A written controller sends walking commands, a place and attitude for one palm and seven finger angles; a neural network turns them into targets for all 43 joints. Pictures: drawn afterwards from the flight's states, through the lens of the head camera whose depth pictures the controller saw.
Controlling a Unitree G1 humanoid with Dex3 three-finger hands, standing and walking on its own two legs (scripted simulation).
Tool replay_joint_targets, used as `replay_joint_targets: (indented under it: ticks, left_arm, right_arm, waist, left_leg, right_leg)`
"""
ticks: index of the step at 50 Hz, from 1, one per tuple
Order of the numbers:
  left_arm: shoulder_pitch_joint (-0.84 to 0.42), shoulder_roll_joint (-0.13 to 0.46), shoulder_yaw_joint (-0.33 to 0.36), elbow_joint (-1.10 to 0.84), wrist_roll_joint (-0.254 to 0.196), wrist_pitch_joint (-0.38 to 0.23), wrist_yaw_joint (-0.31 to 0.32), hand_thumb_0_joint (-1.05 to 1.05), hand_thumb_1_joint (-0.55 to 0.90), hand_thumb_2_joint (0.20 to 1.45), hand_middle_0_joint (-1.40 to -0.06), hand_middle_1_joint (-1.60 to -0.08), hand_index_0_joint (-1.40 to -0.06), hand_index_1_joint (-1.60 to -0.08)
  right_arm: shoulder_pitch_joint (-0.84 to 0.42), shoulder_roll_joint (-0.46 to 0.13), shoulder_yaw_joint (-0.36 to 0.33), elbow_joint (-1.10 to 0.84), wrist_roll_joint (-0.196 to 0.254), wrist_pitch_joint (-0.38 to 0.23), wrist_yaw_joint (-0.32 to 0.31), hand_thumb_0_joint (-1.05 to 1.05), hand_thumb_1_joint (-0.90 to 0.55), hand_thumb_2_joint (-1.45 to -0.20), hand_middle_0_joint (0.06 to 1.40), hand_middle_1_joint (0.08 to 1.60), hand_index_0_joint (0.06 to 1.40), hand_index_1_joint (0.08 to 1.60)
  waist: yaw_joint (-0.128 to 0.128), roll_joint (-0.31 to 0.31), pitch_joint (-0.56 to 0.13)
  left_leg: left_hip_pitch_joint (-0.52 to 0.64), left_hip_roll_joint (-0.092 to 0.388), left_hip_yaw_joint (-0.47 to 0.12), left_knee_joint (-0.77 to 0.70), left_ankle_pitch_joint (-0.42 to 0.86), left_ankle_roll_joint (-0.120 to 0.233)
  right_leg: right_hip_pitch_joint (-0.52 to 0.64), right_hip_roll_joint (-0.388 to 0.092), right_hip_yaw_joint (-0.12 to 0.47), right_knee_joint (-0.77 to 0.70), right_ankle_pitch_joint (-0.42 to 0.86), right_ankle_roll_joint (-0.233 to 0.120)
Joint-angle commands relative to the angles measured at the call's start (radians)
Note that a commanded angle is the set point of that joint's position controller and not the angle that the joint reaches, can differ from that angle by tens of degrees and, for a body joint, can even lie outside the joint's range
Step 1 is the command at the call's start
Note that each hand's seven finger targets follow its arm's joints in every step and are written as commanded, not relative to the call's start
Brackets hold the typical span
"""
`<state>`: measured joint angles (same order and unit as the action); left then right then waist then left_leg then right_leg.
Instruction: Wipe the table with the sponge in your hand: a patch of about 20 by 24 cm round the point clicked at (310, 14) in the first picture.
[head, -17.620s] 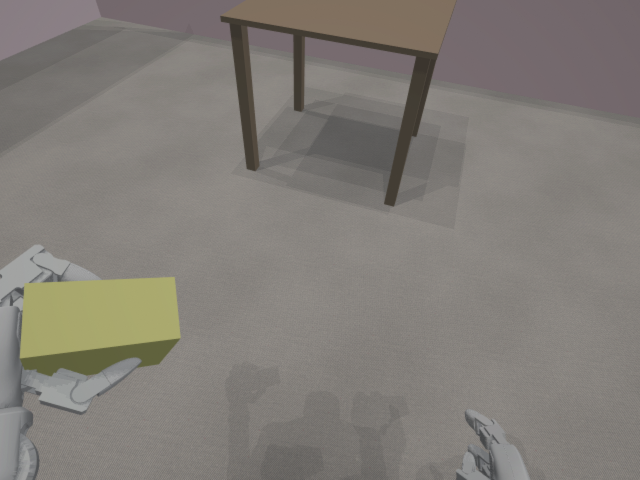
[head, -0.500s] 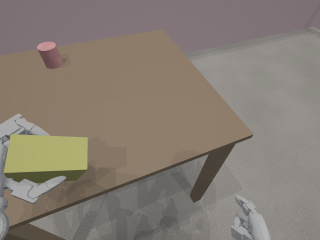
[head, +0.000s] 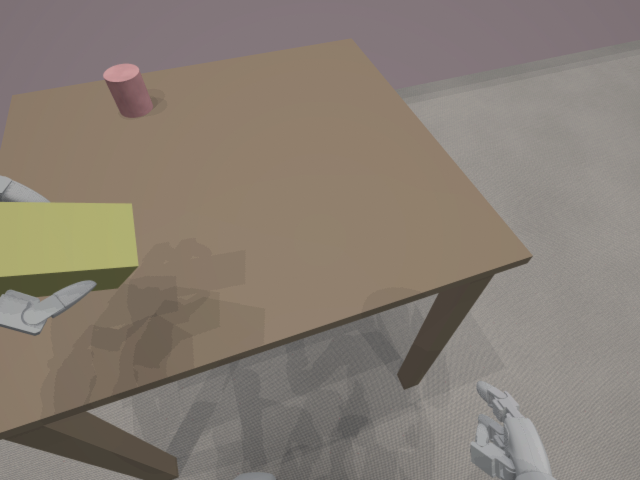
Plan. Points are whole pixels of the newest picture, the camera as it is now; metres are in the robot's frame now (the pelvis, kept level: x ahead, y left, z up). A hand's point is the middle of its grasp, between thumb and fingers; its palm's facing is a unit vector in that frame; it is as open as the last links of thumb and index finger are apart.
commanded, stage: come to a stop and stand still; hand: left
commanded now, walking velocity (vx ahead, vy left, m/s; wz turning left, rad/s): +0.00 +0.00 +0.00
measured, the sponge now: (79, 252) +0.27 +0.27 +0.17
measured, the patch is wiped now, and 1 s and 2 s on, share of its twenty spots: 0.00 0.00 0.00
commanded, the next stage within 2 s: look again from close up in 1.20 s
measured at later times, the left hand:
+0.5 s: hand (4, 285) +0.23 +0.33 +0.16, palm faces +0.41 -0.84 -0.37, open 10.0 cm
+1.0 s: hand (24, 294) +0.23 +0.31 +0.15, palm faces +0.38 -0.84 -0.38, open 10.0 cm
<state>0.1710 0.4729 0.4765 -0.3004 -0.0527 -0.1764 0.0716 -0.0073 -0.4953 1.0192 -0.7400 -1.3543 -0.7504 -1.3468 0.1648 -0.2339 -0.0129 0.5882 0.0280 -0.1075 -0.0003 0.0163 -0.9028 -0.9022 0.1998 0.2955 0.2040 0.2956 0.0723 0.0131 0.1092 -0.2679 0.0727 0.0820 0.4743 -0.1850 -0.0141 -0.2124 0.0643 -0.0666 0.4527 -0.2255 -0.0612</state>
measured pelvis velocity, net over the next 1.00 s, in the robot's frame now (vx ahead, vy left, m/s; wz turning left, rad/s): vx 0.01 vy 0.06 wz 0.02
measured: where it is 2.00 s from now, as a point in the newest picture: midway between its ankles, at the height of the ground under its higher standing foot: outside the picture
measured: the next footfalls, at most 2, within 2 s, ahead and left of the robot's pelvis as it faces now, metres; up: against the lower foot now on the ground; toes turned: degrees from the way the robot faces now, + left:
none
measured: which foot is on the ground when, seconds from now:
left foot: down 0.00-1.00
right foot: down 0.00-1.00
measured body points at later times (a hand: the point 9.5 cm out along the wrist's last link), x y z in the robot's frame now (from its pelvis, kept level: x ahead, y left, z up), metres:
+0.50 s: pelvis +0.01 +0.07 +0.00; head +0.04 +0.10 +0.45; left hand +0.20 +0.37 +0.18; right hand +0.19 -0.12 -0.07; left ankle +0.04 +0.13 -0.74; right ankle +0.01 -0.07 -0.74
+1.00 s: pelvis +0.01 +0.06 +0.00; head +0.03 +0.07 +0.45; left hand +0.20 +0.35 +0.17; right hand +0.20 -0.16 -0.07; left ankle +0.04 +0.13 -0.74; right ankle +0.01 -0.07 -0.74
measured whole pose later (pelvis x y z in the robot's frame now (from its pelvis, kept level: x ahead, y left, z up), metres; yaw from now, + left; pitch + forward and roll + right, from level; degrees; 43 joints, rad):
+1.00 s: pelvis +0.01 +0.06 +0.00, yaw +1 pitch -1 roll -1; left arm 0.42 0.37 0.34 -0.44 -0.04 -0.18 0.09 -0.01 -0.49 1.02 -0.74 -1.35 -0.75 -1.35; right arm 0.21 -0.21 0.02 0.57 0.01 -0.11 -0.04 0.02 -0.90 -0.90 0.20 0.30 0.21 0.30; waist 0.03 -0.01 0.05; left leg -0.24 0.00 0.09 0.44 -0.19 0.06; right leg -0.16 0.00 -0.06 0.37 -0.21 0.00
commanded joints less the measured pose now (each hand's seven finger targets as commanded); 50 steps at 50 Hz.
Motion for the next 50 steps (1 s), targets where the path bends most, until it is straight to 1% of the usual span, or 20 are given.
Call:
replay_joint_targets:
  ticks: [1, 3, 4, 5, 8, 9, 10, 11, 20, 24, 25, 29, 30, 31, 36, 40, 44, 45, 49, 50]
  left_arm:
    - [0.242, 0.036, -0.061, -0.308, -0.002, -0.05, 0.003, 0.0, 0.1, 1.3, -1.2, -1.6, -1.2, -1.6]
    - [0.237, 0.099, 0.004, -0.327, -0.004, -0.054, 0.016, 0.0, 0.1, 1.3, -1.2, -1.6, -1.2, -1.6]
    - [0.244, 0.167, 0.074, -0.332, -0.001, -0.054, 0.032, 0.0, 0.1, 1.3, -1.2, -1.6, -1.2, -1.6]
    - [0.219, 0.118, 0.045, -0.348, -0.007, -0.062, 0.029, 0.0, 0.1, 1.3, -1.2, -1.6, -1.2, -1.6]
    - [0.129, 0.132, 0.054, -0.405, -0.005, -0.083, 0.038, 0.0, 0.1, 1.3, -1.2, -1.6, -1.2, -1.6]
    - [0.097, 0.181, 0.095, -0.426, 0.008, -0.086, 0.048, 0.0, 0.1, 1.3, -1.2, -1.6, -1.2, -1.6]
    - [0.075, 0.118, 0.045, -0.416, 0.008, -0.092, 0.045, 0.0, 0.1, 1.3, -1.2, -1.6, -1.2, -1.6]
    - [0.06, 0.131, 0.051, -0.411, 0.014, -0.092, 0.046, 0.0, 0.1, 1.3, -1.2, -1.6, -1.2, -1.6]
    - [0.123, 0.003, -0.075, -0.345, 0.039, -0.086, 0.038, 0.0, 0.1, 1.3, -1.2, -1.6, -1.2, -1.6]
    - [0.109, 0.087, 0.003, -0.368, 0.045, -0.086, 0.047, 0.0, 0.1, 1.3, -1.2, -1.6, -1.2, -1.6]
    - [0.123, 0.042, -0.036, -0.369, 0.034, -0.091, 0.04, 0.0, 0.1, 1.3, -1.2, -1.6, -1.2, -1.6]
    - [0.156, 0.119, 0.038, -0.424, 0.025, -0.088, 0.045, 0.0, 0.1, 1.3, -1.2, -1.6, -1.2, -1.6]
    - [0.187, 0.072, 0.0, -0.41, 0.014, -0.091, 0.037, 0.0, 0.1, 1.3, -1.2, -1.6, -1.2, -1.6]
    - [0.185, 0.086, 0.009, -0.432, 0.01, -0.089, 0.036, 0.0, 0.1, 1.3, -1.2, -1.6, -1.2, -1.6]
    - [0.2, 0.078, 0.0, -0.42, 0.003, -0.084, 0.035, 0.0, 0.1, 1.3, -1.2, -1.6, -1.2, -1.6]
    - [0.2, 0.051, -0.029, -0.369, 0.001, -0.077, 0.037, 0.0, 0.1, 1.3, -1.2, -1.6, -1.2, -1.6]
    - [0.155, 0.086, -0.006, -0.373, 0.009, -0.073, 0.048, 0.0, 0.1, 1.3, -1.2, -1.6, -1.2, -1.6]
    - [0.156, 0.049, -0.04, -0.36, 0.003, -0.079, 0.043, 0.0, 0.1, 1.3, -1.2, -1.6, -1.2, -1.6]
    - [0.159, 0.095, -0.003, -0.378, 0.006, -0.073, 0.052, 0.0, 0.1, 1.3, -1.2, -1.6, -1.2, -1.6]
    - [0.166, 0.05, -0.043, -0.357, 0.001, -0.078, 0.046, 0.0, 0.1, 1.3, -1.2, -1.6, -1.2, -1.6]
  right_arm:
    - [-0.058, -0.09, -0.036, -0.192, 0.01, -0.047, 0.018, 0.0, -0.9, -0.9, 0.2, 0.3, 0.2, 0.3]
    - [-0.066, -0.09, -0.027, -0.197, -0.001, -0.048, -0.004, 0.0, -0.9, -0.9, 0.2, 0.3, 0.2, 0.3]
    - [-0.079, -0.096, -0.022, -0.187, -0.003, -0.043, -0.017, 0.0, -0.9, -0.9, 0.2, 0.3, 0.2, 0.3]
    - [-0.066, -0.086, -0.017, -0.195, -0.009, -0.043, -0.026, 0.0, -0.9, -0.9, 0.2, 0.3, 0.2, 0.3]
    - [-0.062, -0.089, -0.011, -0.205, -0.012, -0.061, -0.045, 0.0, -0.9, -0.9, 0.2, 0.3, 0.2, 0.3]
    - [-0.077, -0.094, -0.009, -0.199, -0.013, -0.069, -0.05, 0.0, -0.9, -0.9, 0.2, 0.3, 0.2, 0.3]
    - [-0.058, -0.089, -0.006, -0.198, -0.013, -0.075, -0.052, 0.0, -0.9, -0.9, 0.2, 0.3, 0.2, 0.3]
    - [-0.051, -0.087, -0.006, -0.202, -0.01, -0.086, -0.049, 0.0, -0.9, -0.9, 0.2, 0.3, 0.2, 0.3]
    - [-0.019, -0.091, -0.009, -0.156, -0.017, -0.118, -0.018, 0.0, -0.9, -0.9, 0.2, 0.3, 0.2, 0.3]
    - [-0.046, -0.087, -0.01, -0.156, -0.018, -0.107, -0.022, 0.0, -0.9, -0.9, 0.2, 0.3, 0.2, 0.3]
    - [-0.028, -0.081, -0.005, -0.16, -0.026, -0.097, -0.022, 0.0, -0.9, -0.9, 0.2, 0.3, 0.2, 0.3]
    - [-0.047, -0.079, -0.008, -0.176, -0.019, -0.089, -0.024, 0.0, -0.9, -0.9, 0.2, 0.3, 0.2, 0.3]
    - [-0.032, -0.076, -0.003, -0.178, -0.027, -0.081, -0.023, 0.0, -0.9, -0.9, 0.2, 0.3, 0.2, 0.3]
    - [-0.024, -0.079, -0.012, -0.186, -0.021, -0.08, -0.023, 0.0, -0.9, -0.9, 0.2, 0.3, 0.2, 0.3]
    - [-0.022, -0.09, -0.018, -0.185, -0.016, -0.068, -0.025, 0.0, -0.9, -0.9, 0.2, 0.3, 0.2, 0.3]
    - [-0.035, -0.093, -0.009, -0.178, -0.018, -0.059, -0.033, 0.0, -0.9, -0.9, 0.2, 0.3, 0.2, 0.3]
    - [-0.058, -0.094, -0.013, -0.178, -0.008, -0.061, -0.045, 0.0, -0.9, -0.9, 0.2, 0.3, 0.2, 0.3]
    - [-0.049, -0.094, -0.009, -0.175, -0.016, -0.057, -0.045, 0.0, -0.9, -0.9, 0.2, 0.3, 0.2, 0.3]
    - [-0.064, -0.094, -0.014, -0.18, -0.007, -0.064, -0.05, 0.0, -0.9, -0.9, 0.2, 0.3, 0.2, 0.3]
    - [-0.051, -0.095, -0.008, -0.176, -0.016, -0.06, -0.048, 0.0, -0.9, -0.9, 0.2, 0.3, 0.2, 0.3]
  waist:
    - [-0.015, -0.103, -0.264]
    - [-0.025, -0.143, -0.196]
    - [-0.027, -0.097, -0.181]
    - [-0.042, -0.065, -0.18]
    - [-0.047, 0.115, -0.138]
    - [-0.041, 0.157, -0.143]
    - [-0.043, 0.173, -0.152]
    - [-0.037, 0.185, -0.153]
    - [-0.049, 0.07, -0.201]
    - [-0.049, 0.121, -0.209]
    - [-0.048, 0.102, -0.215]
    - [-0.047, 0.125, -0.26]
    - [-0.048, 0.101, -0.267]
    - [-0.053, 0.104, -0.274]
    - [-0.057, 0.118, -0.275]
    - [-0.055, 0.072, -0.247]
    - [-0.058, 0.068, -0.215]
    - [-0.056, 0.051, -0.218]
    - [-0.056, 0.064, -0.217]
    - [-0.055, 0.046, -0.208]
  left_leg:
    - [0.123, 0.002, -0.031, -0.009, 0.09, 0.065]
    - [0.102, -0.013, -0.046, -0.022, -0.046, 0.052]
    - [0.132, -0.009, -0.048, -0.033, -0.073, 0.048]
    - [0.12, -0.006, -0.063, -0.047, -0.099, 0.051]
    - [0.053, 0.027, -0.122, -0.149, -0.217, 0.062]
    - [0.037, 0.051, -0.153, -0.198, -0.285, 0.066]
    - [-0.01, 0.07, -0.171, -0.229, -0.34, 0.076]
    - [-0.031, 0.081, -0.184, -0.249, -0.361, 0.08]
    - [0.101, 0.076, -0.186, -0.186, -0.124, 0.05]
    - [0.143, 0.076, -0.179, -0.184, 0.04, 0.008]
    - [0.144, 0.077, -0.181, -0.177, 0.08, 0.006]
    - [0.215, 0.066, -0.147, -0.122, 0.325, -0.026]
    - [0.213, 0.069, -0.144, -0.116, 0.343, -0.021]
    - [0.219, 0.069, -0.142, -0.103, 0.38, -0.024]
    - [0.203, 0.061, -0.132, -0.094, 0.361, -0.024]
    - [0.16, 0.05, -0.126, -0.108, 0.198, -0.002]
    - [0.128, 0.035, -0.137, -0.13, 0.059, 0.012]
    - [0.116, 0.036, -0.134, -0.126, 0.033, 0.028]
    - [0.122, 0.029, -0.139, -0.123, 0.041, 0.029]
    - [0.103, 0.03, -0.141, -0.126, 0.014, 0.036]
  right_leg:
    - [0.063, -0.154, 0.129, -0.091, 0.257, 0.131]
    - [-0.025, -0.167, 0.159, -0.17, 0.01, 0.084]
    - [-0.087, -0.169, 0.163, -0.18, -0.092, 0.053]
    - [-0.088, -0.169, 0.147, -0.173, -0.146, 0.031]
    - [-0.058, -0.116, 0.12, -0.11, -0.14, 0.028]
    - [-0.039, -0.096, 0.098, -0.071, -0.123, 0.035]
    - [0.016, -0.086, 0.062, -0.028, -0.092, 0.04]
    - [0.047, -0.081, 0.053, 0.0, -0.071, 0.042]
    - [0.0, -0.096, 0.055, -0.063, 0.021, 0.041]
    - [-0.006, -0.099, 0.051, -0.036, 0.044, 0.036]
    - [0.0, -0.097, 0.04, -0.042, 0.051, 0.035]
    - [0.015, -0.104, 0.031, -0.037, 0.109, 0.031]
    - [0.022, -0.101, 0.024, -0.048, 0.108, 0.032]
    - [0.035, -0.109, 0.028, -0.05, 0.135, 0.03]
    - [0.053, -0.117, 0.037, -0.062, 0.171, 0.028]
    - [0.047, -0.128, 0.057, -0.098, 0.17, 0.031]
    - [0.039, -0.141, 0.093, -0.118, 0.134, 0.025]
    - [0.041, -0.142, 0.09, -0.131, 0.129, 0.027]
    - [0.041, -0.15, 0.104, -0.129, 0.129, 0.024]
    - [0.038, -0.146, 0.094, -0.14, 0.108, 0.025]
